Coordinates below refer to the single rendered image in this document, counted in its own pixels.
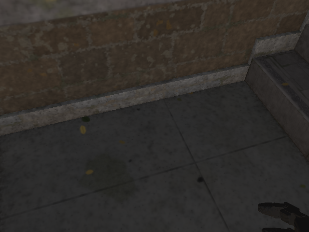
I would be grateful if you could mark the robot right hand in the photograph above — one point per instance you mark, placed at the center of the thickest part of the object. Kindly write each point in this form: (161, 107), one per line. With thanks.
(288, 213)

